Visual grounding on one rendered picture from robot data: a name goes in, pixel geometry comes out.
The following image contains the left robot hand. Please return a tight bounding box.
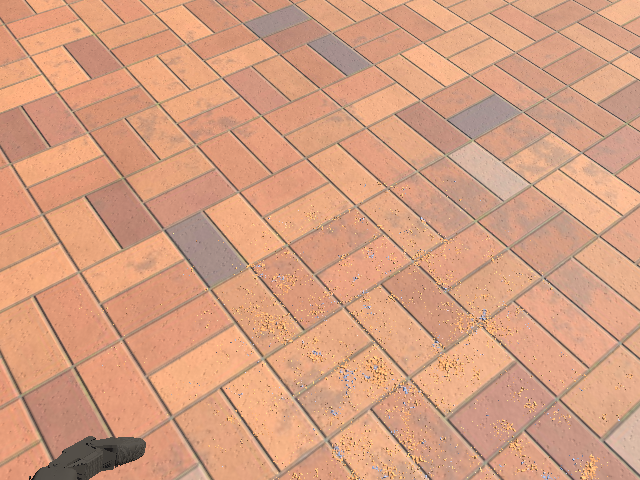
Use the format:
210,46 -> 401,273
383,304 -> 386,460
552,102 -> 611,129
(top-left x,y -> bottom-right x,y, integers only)
29,436 -> 146,480

